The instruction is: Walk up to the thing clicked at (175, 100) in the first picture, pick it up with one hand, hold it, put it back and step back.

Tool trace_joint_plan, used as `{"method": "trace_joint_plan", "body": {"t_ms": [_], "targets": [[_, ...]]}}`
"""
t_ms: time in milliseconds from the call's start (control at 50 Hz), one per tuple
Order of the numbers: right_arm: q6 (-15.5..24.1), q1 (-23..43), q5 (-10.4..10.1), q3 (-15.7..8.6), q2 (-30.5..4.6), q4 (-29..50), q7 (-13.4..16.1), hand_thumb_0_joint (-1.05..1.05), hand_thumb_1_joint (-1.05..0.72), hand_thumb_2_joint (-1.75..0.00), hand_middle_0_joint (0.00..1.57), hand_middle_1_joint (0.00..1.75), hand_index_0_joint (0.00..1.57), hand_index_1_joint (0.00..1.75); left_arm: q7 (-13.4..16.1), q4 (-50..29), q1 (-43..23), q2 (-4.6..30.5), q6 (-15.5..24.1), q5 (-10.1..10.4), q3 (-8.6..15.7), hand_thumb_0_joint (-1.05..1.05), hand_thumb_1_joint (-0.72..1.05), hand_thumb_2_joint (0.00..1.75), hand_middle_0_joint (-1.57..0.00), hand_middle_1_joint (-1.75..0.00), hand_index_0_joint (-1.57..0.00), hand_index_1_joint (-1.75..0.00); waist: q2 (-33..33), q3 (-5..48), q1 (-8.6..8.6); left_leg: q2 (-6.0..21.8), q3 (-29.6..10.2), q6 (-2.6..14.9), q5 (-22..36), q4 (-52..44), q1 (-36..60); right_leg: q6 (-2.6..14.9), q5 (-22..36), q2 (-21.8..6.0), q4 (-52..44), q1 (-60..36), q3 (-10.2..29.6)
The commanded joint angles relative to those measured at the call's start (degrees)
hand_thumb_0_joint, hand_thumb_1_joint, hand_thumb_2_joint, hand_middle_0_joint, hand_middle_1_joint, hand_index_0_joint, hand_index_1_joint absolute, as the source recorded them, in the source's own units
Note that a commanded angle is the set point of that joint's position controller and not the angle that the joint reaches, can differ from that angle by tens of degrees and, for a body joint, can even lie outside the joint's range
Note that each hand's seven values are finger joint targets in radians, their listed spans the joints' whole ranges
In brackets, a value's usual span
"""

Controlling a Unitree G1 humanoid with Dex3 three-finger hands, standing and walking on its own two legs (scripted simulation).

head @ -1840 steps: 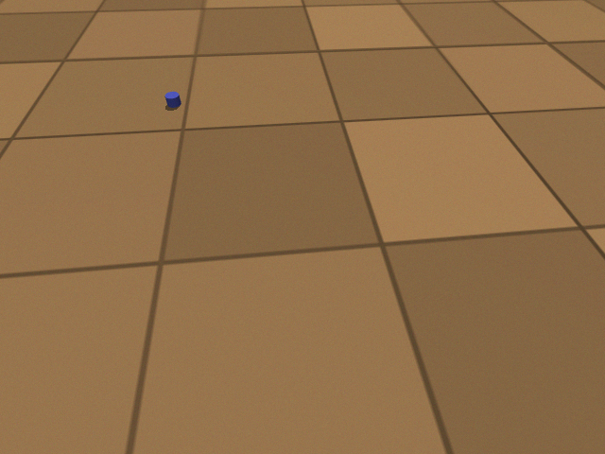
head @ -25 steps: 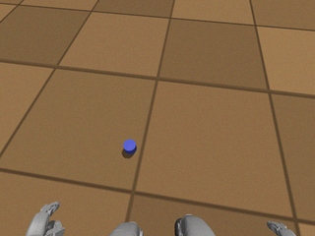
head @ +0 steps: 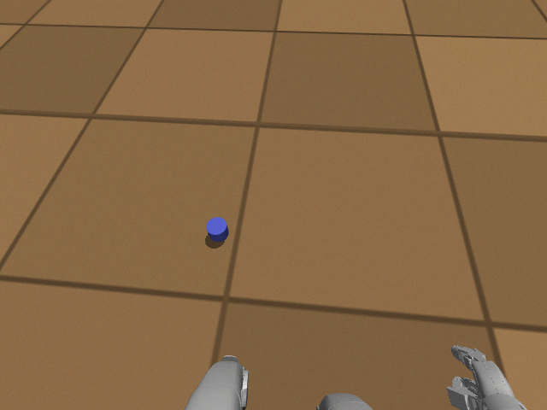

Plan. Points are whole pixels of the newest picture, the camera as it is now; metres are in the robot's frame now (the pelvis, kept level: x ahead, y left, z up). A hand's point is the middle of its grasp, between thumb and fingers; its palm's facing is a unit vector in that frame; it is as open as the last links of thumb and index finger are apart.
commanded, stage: step back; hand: left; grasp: from above
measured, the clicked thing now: (217, 229) +0.78 +0.25 -0.72
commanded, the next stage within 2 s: stand in 1.82 s
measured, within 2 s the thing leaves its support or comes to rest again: neither
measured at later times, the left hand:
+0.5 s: hand out of the picture -0.06 +0.26 -0.13, palm faces +0.05 -0.94 -0.35, open 7.4 cm
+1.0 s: hand out of the picture -0.24 +0.27 -0.12, palm faces +0.08 -0.90 -0.44, open 7.4 cm
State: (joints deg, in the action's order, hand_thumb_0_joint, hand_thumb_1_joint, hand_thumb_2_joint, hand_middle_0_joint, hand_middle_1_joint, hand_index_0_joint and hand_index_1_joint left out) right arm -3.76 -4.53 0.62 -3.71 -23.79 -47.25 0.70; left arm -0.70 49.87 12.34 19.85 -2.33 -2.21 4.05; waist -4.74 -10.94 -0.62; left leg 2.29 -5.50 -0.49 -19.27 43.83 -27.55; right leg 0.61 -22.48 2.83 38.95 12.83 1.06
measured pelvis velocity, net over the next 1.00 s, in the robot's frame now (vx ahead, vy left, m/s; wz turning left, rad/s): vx -0.29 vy -0.02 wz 0.07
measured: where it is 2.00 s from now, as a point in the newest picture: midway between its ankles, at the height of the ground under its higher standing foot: outside the picture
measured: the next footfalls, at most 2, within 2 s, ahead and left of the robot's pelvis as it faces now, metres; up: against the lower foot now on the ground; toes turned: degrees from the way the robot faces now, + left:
left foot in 0.30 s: -0.08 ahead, +0.11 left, +0.00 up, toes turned +2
right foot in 0.66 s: -0.24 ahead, -0.15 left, +0.00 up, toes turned +1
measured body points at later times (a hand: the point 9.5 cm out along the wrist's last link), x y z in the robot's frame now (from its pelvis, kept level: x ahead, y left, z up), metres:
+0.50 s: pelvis -0.16 +0.00 +0.02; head -0.11 +0.02 +0.46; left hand -0.06 +0.31 -0.11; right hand -0.06 -0.31 -0.09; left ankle -0.12 +0.11 -0.72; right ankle -0.19 -0.15 -0.63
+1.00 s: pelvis -0.29 -0.02 +0.01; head -0.26 -0.04 +0.46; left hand -0.24 +0.31 -0.09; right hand -0.22 -0.33 -0.13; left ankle -0.29 +0.11 -0.72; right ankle -0.28 -0.15 -0.72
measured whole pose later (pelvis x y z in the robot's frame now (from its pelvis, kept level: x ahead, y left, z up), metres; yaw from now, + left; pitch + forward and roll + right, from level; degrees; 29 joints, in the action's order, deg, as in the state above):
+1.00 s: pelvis -0.29 -0.02 +0.01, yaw +4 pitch -2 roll +1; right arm -2.0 -14.6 2.0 -3.4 -22.0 -56.7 -1.0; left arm -0.5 51.9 12.5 22.3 0.1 -2.8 4.3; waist -1.3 -5.1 -1.7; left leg -1.4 -2.4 -0.9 -20.1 34.0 -13.4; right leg -0.1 -20.4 -3.4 37.6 14.9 -1.7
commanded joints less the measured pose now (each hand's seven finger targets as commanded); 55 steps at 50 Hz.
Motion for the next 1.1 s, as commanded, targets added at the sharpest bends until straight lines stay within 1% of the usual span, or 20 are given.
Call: {"method": "trace_joint_plan", "body": {"t_ms": [0, 60, 200, 280, 320, 340, 420, 520, 620, 660, 680, 700, 780, 880, 960, 980, 1000, 1020, 1040, 1080], "targets": [[1.48, -1.20, -0.59, -3.18, -12.09, 3.63, 1.06, 0.00, -0.90, -0.90, 0.20, 0.30, 0.20, 0.30, 1.75, -8.14, -4.95, 20.32, 1.58, -0.16, 5.28, 0.00, 0.90, 0.90, -0.20, -0.30, -0.20, -0.30, 16.59, 4.78, -0.44, -6.75, -5.65, 0.45, -11.79, 24.49, 4.14, 14.40, 8.75, -23.31, -23.09, 17.69, 25.74], [2.05, -6.48, -0.82, -1.77, -8.25, 1.46, 1.32, 0.00, -0.90, -0.90, 0.20, 0.30, 0.20, 0.30, 2.02, -8.42, -8.89, 14.97, 1.65, -0.31, 4.84, 0.00, 0.90, 0.90, -0.20, -0.30, -0.20, -0.30, 14.39, 7.60, 2.38, -10.40, -3.67, 0.09, -6.17, 25.27, -0.70, 8.18, 22.14, -12.40, -15.32, 5.60, 8.44], [3.30, -6.51, 0.36, -1.16, -7.10, 2.56, 1.43, 0.00, -0.90, -0.90, 0.20, 0.30, 0.20, 0.30, 3.25, -8.92, -0.63, 14.58, 0.71, -0.13, 4.54, 0.00, 0.90, 0.90, -0.20, -0.30, -0.20, -0.30, 17.55, 15.21, -2.76, -3.88, 1.59, -0.62, -10.92, -1.57, 0.58, 11.08, 36.42, -17.74, -7.77, -14.43, 12.26], [3.40, -12.43, 1.49, -2.95, -9.40, -0.37, 1.23, 0.00, -0.90, -0.90, 0.20, 0.30, 0.20, 0.30, 2.58, -10.51, -4.35, 13.36, -0.88, 1.17, 2.98, 0.00, 0.90, 0.90, -0.20, -0.30, -0.20, -0.30, 12.21, 16.83, 0.21, -1.58, 1.13, 2.08, 12.53, -23.12, 17.79, 5.10, 26.27, -13.35, 0.38, -0.73, 9.06], [2.93, -7.42, 1.85, -4.52, -19.31, 1.66, 0.45, 0.00, -0.90, -0.90, 0.20, 0.30, 0.20, 0.30, 2.84, -11.52, -7.16, 12.43, -0.88, 1.99, 3.02, 0.00, 0.90, 0.90, -0.20, -0.30, -0.20, -0.30, -8.65, 14.04, 1.49, 18.41, -22.59, 14.56, 23.51, -24.69, 14.93, 0.47, -12.69, 1.45, 17.98, 13.29, 1.64], [3.25, -5.39, 1.98, -4.84, -20.85, 2.45, 0.63, 0.00, -0.90, -0.90, 0.20, 0.30, 0.20, 0.30, 3.38, -11.16, -9.13, 14.30, -0.88, 1.27, 3.85, 0.00, 0.90, 0.90, -0.20, -0.30, -0.20, -0.30, -9.76, 11.39, 3.09, 22.98, -28.81, 19.75, 20.73, -27.15, 5.01, 0.06, -16.32, 0.30, 28.67, 9.96, 8.63], [3.31, 0.75, 2.12, -2.24, -11.15, 3.74, 1.21, 0.00, -0.90, -0.90, 0.20, 0.30, 0.20, 0.30, 2.41, -6.69, -1.45, 13.66, -0.84, 2.04, 3.67, 0.00, 0.90, 0.90, -0.20, -0.30, -0.20, -0.30, -0.49, 9.97, -2.47, 10.46, -6.18, 12.60, 27.29, -20.60, 10.61, 0.51, -6.01, 3.04, 35.12, 13.47, 9.16], [2.31, -4.53, 1.65, -2.63, -10.84, 2.88, 0.45, 0.00, -0.90, -0.90, 0.20, 0.30, 0.20, 0.30, 2.19, -6.51, -2.55, 11.82, 0.83, 1.32, 2.57, 0.00, 0.90, 0.90, -0.20, -0.30, -0.20, -0.30, -6.05, 12.60, 2.21, 9.55, -5.87, 14.38, 23.33, -18.09, 24.40, -2.86, -7.77, 0.35, 15.21, 13.88, 3.71], [0.67, -2.20, 0.91, -3.26, -13.40, 2.43, -0.22, 0.00, -0.90, -0.90, 0.20, 0.30, 0.20, 0.30, 2.25, -0.02, 5.60, 11.37, 2.92, 0.74, 2.33, 0.00, 0.90, 0.90, -0.20, -0.30, -0.20, -0.30, -7.51, 18.86, -0.11, 8.81, -3.31, 11.01, 15.13, -11.43, 20.69, -0.38, 4.77, -1.32, -19.27, -3.02, -3.07], [0.75, -1.51, 0.35, -1.83, -8.84, 3.30, -0.49, 0.00, -0.90, -0.90, 0.20, 0.30, 0.20, 0.30, 2.23, 0.95, 4.92, 16.27, 3.35, -0.80, 4.03, 0.00, 0.90, 0.90, -0.20, -0.30, -0.20, -0.30, 4.88, 14.77, -0.36, 1.27, 0.21, 4.86, 0.37, -3.09, 0.59, 3.53, 0.85, -8.48, -19.29, -10.03, 12.64], [1.10, 1.71, 0.27, -1.58, -7.38, 4.85, -0.01, 0.00, -0.90, -0.90, 0.20, 0.30, 0.20, 0.30, 2.13, -1.05, 1.74, 22.14, 2.98, -0.89, 5.35, 0.00, 0.90, 0.90, -0.20, -0.30, -0.20, -0.30, 16.13, 10.90, -2.56, -6.27, 0.14, 1.42, -11.86, 4.21, -4.20, 10.17, -10.92, -21.04, -23.94, 1.15, 27.26], [0.74, 2.29, 0.80, -3.00, -10.76, 4.18, 0.52, 0.00, -0.90, -0.90, 0.20, 0.30, 0.20, 0.30, 2.40, -3.14, -3.27, 26.03, 2.91, -1.29, 5.78, 0.00, 0.90, 0.90, -0.20, -0.30, -0.20, -0.30, 20.51, 5.67, -3.94, -3.17, -4.74, -0.54, -13.31, 15.65, 1.59, 16.94, -18.44, -29.76, -29.38, 16.54, 37.03], [1.99, -4.34, -0.02, -1.94, -8.12, -0.79, -0.26, 0.00, -0.90, -0.90, 0.20, 0.30, 0.20, 0.30, 2.52, -2.58, -7.62, 15.05, 4.05, -0.21, 3.55, 0.00, 0.90, 0.90, -0.20, -0.30, -0.20, -0.30, 11.16, 5.29, 1.64, -7.06, -3.48, -0.14, -4.00, 17.01, 1.09, 8.35, 9.06, -13.61, -17.92, 6.39, 8.94], [3.86, -1.75, 1.09, -1.20, -7.65, -0.54, -0.98, 0.00, -0.90, -0.90, 0.20, 0.30, 0.20, 0.30, 1.54, -1.46, -0.09, 16.91, 4.25, -1.01, 4.51, 0.00, 0.90, 0.90, -0.20, -0.30, -0.20, -0.30, 17.52, 7.80, -3.97, -3.15, 2.99, -1.24, -9.59, -3.76, -0.14, 9.26, -6.29, -15.08, -18.91, -6.62, 12.30], [5.53, -8.47, 1.58, -2.77, -8.04, -4.46, -0.81, 0.00, -0.90, -0.90, 0.20, 0.30, 0.20, 0.30, 0.78, -2.00, -1.56, 15.58, 2.79, -0.08, 2.89, 0.00, 0.90, 0.90, -0.20, -0.30, -0.20, -0.30, 13.20, 10.10, -0.17, -4.92, 5.94, 0.69, 1.39, -25.31, 19.98, 6.77, -1.09, -13.45, -10.04, 2.26, 8.07], [6.00, -10.43, 1.96, -3.67, -9.65, -5.07, -0.59, 0.00, -0.90, -0.90, 0.20, 0.30, 0.20, 0.30, 0.78, -2.32, -1.00, 12.61, 2.83, 0.15, 2.02, 0.00, 0.90, 0.90, -0.20, -0.30, -0.20, -0.30, 7.12, 12.45, 0.62, -0.49, -2.79, 2.41, 1.30, -25.31, 28.16, 4.55, 2.99, -11.20, -2.84, 8.99, 5.10], [6.37, -11.11, 2.41, -4.36, -13.83, -4.90, -0.40, 0.00, -0.90, -0.90, 0.20, 0.30, 0.20, 0.30, 0.63, -2.98, -1.62, 8.61, 3.06, 1.12, 0.94, 0.00, 0.90, 0.90, -0.20, -0.30, -0.20, -0.30, -5.16, 13.25, 1.19, 11.62, -22.25, 7.55, -6.86, -29.64, 31.02, 1.03, -2.85, -3.60, 7.11, 19.20, -1.54], [6.09, -11.18, 1.70, -5.13, -18.72, -4.75, -0.72, 0.00, -0.90, -0.90, 0.20, 0.30, 0.20, 0.30, 1.02, -2.32, -6.49, 14.48, 3.11, 0.83, 2.76, 0.00, 0.90, 0.90, -0.20, -0.30, -0.20, -0.30, -3.34, 9.02, 3.32, 17.35, -29.63, 15.16, -20.50, -31.73, 19.31, 1.00, -11.29, -4.71, 12.23, 17.45, 0.27], [6.09, -8.65, 1.57, -5.27, -18.47, -4.26, -0.81, 0.00, -0.90, -0.90, 0.20, 0.30, 0.20, 0.30, 0.82, -2.13, -6.72, 16.69, 3.40, 0.56, 3.18, 0.00, 0.90, 0.90, -0.20, -0.30, -0.20, -0.30, -2.00, 4.92, 2.42, 18.45, -29.14, 16.77, -24.48, -33.00, 12.27, 1.39, -10.85, -6.27, 15.03, 14.68, 2.49], [6.44, -5.97, 2.04, -3.62, -13.20, -3.45, -0.86, 0.00, -0.90, -0.90, 0.20, 0.30, 0.20, 0.30, 0.16, -1.20, -3.49, 14.36, 3.80, 1.04, 2.79, 0.00, 0.90, 0.90, -0.20, -0.30, -0.20, -0.30, -1.63, 3.52, 0.32, 11.75, -18.28, 12.60, -17.43, -31.10, 16.58, 1.62, -6.49, -6.37, 11.32, 17.51, 3.01]]}}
